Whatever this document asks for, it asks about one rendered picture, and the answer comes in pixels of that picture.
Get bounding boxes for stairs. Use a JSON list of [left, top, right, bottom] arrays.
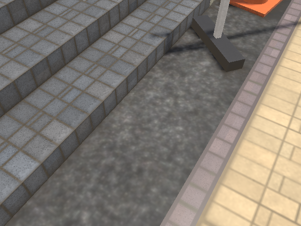
[[0, 0, 211, 226]]

